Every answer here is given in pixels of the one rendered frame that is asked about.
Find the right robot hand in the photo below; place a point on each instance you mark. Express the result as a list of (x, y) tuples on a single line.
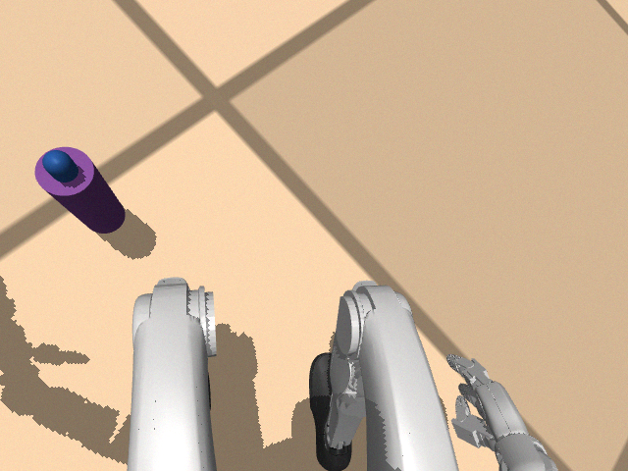
[(492, 402)]

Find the right robot arm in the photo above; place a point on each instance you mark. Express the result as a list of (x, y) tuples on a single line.
[(520, 452)]

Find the bottle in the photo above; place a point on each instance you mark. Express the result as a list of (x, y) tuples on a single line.
[(70, 177)]

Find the right robot foot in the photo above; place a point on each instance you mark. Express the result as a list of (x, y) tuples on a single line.
[(320, 391)]

